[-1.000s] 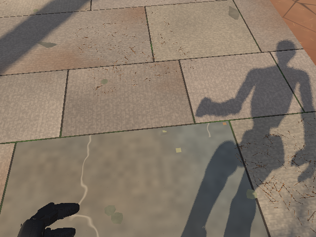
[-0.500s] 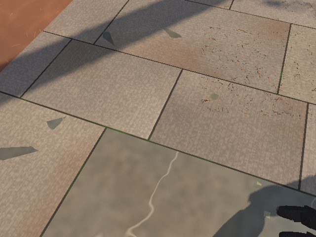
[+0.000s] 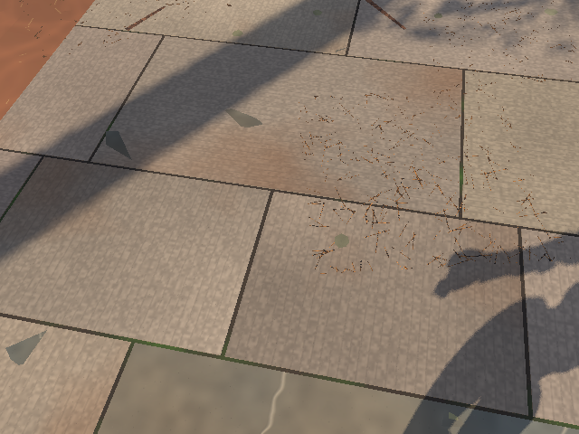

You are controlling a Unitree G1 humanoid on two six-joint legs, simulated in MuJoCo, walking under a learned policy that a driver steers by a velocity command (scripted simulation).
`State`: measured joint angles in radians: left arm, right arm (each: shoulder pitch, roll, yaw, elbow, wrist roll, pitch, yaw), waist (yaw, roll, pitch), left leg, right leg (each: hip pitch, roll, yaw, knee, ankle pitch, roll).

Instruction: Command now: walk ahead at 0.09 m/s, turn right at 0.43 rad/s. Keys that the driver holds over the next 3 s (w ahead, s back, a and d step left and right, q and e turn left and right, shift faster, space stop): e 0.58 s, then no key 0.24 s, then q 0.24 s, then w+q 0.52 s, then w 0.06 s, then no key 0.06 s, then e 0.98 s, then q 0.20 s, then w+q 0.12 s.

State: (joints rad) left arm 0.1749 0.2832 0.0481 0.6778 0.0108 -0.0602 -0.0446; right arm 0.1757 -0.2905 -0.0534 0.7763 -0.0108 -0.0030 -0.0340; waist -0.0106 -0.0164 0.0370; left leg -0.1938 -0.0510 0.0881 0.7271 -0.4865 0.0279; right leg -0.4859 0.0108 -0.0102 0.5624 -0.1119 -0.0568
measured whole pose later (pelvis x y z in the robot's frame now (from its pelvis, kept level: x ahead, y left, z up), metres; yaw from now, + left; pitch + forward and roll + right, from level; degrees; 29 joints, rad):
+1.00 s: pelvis +0.04 +0.02 +0.02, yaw -24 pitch +0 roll -1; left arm 0.11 0.21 0.02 0.67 0.03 0.01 0.01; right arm 0.23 -0.31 -0.06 0.82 0.01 0.04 -0.02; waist -0.04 0.04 0.03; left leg -0.37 0.06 -0.02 0.84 -0.47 -0.09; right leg -0.22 0.02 -0.03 0.47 -0.26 -0.03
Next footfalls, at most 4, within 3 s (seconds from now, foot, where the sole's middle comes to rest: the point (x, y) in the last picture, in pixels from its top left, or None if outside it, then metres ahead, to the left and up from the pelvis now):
0.38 left None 0.15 0.14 -0.76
0.80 right None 0.03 -0.09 -0.76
1.22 left None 0.09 0.13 -0.76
1.70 right None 0.44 -0.12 -0.76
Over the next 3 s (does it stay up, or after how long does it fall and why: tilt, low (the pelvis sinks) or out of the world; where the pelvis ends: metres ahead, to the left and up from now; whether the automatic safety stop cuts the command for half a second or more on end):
stays up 0.42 -0.03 0.01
